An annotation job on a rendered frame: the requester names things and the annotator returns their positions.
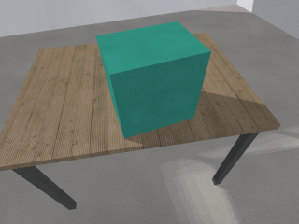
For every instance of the table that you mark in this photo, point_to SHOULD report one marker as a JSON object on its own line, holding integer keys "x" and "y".
{"x": 64, "y": 112}

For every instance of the carton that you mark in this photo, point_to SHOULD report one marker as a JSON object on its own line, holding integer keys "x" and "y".
{"x": 154, "y": 74}

